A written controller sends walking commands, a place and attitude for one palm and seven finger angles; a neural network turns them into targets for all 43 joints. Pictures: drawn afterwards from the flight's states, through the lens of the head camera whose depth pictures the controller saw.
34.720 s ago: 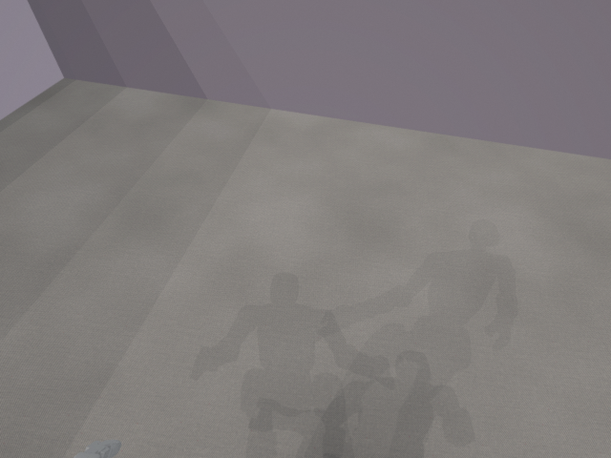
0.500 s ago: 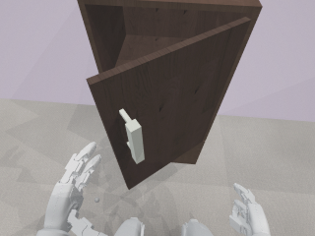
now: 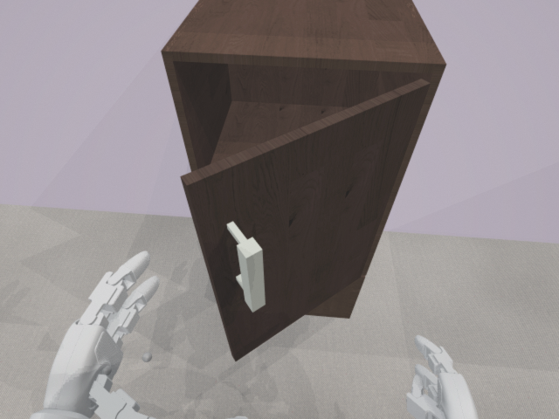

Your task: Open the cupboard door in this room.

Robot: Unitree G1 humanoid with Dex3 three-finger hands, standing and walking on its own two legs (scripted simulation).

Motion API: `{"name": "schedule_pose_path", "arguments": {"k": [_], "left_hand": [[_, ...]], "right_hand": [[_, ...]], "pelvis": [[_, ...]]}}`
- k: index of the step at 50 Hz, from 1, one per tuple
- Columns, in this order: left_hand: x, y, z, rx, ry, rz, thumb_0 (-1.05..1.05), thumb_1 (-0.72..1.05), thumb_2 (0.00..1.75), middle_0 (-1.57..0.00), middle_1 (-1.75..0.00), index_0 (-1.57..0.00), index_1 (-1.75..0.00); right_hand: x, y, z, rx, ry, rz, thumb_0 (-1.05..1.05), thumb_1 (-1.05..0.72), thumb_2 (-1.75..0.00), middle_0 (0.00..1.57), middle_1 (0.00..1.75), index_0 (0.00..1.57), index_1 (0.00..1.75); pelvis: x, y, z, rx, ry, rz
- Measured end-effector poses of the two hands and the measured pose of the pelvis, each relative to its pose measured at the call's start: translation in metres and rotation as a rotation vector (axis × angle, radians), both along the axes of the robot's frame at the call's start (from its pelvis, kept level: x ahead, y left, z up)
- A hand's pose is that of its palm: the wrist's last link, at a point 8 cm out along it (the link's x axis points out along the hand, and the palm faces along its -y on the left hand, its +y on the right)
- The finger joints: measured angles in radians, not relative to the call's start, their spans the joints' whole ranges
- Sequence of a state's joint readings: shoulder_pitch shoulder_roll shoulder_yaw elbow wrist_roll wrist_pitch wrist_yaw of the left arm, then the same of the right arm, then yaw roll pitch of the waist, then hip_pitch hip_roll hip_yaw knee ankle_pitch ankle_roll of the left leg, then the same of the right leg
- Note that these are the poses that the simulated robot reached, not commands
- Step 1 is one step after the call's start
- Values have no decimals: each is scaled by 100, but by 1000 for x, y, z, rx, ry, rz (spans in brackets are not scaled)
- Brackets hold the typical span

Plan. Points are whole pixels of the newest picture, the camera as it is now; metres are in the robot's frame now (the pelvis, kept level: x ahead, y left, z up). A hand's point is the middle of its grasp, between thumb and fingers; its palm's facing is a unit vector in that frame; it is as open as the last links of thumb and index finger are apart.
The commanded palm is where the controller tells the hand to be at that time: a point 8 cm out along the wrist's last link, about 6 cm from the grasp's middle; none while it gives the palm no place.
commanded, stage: draw the hand back to the body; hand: left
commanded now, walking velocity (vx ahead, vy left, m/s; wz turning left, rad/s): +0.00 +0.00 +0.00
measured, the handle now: (245, 267) +0.32 +0.08 +0.05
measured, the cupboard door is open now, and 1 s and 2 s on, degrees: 39 39 39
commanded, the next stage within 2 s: step back with the hand held close in 1.16 s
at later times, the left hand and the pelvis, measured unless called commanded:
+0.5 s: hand (67, 298) +0.20 +0.23 +0.17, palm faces +0.33 -0.86 -0.39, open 12.5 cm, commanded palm +0.16 +0.28 +0.19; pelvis +0.02 +0.00 +0.05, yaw -1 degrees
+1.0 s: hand (26, 254) +0.22 +0.25 +0.22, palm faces +0.44 -0.81 -0.38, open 7.6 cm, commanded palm +0.17 +0.29 +0.24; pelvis +0.02 -0.01 +0.07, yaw -2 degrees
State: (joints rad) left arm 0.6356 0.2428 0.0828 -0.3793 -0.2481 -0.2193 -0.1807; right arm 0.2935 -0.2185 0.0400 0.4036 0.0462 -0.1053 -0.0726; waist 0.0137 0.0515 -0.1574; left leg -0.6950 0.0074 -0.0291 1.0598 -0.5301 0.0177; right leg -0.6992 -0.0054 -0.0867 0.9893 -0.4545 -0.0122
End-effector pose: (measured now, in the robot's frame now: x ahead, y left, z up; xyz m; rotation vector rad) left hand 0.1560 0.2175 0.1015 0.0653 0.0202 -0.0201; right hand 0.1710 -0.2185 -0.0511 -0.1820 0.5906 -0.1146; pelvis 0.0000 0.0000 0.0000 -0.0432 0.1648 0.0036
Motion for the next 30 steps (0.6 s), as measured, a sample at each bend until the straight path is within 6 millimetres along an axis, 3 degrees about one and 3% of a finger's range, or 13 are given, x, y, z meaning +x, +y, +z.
{"name": "schedule_pose_path", "arguments": {"k": [5, 10, 17, 30], "left_hand": [[-1, 10, 15, 13, -26, 14, -1, -47, 32, -16, -30, -15, -30], [-1, 22, 34, 203, 24, 159, -1, -37, 36, -16, -30, -16, -30], [0, 39, 55, 303, 44, 297, -1, -16, 45, -17, -30, -16, -30], [13, 61, 106, 374, -88, 383, 0, 28, 64, -19, -30, -18, -30]], "right_hand": [[6, 0, 9, -5, -23, 8, 1, -90, -90, 20, 30, 20, 30], [9, 1, 19, -16, -21, -16, 1, -90, -90, 20, 30, 20, 30], [8, 4, 28, -22, 3, -19, 1, -90, -90, 20, 30, 20, 30], [15, 2, 39, -16, 19, -1, 1, -90, -90, 20, 30, 20, 30]], "pelvis": [[3, 1, 6, -3, -22, 4], [9, 2, 18, 5, -55, -11], [15, 4, 35, 12, -110, -15], [25, 4, 56, 23, -188, -26]]}}
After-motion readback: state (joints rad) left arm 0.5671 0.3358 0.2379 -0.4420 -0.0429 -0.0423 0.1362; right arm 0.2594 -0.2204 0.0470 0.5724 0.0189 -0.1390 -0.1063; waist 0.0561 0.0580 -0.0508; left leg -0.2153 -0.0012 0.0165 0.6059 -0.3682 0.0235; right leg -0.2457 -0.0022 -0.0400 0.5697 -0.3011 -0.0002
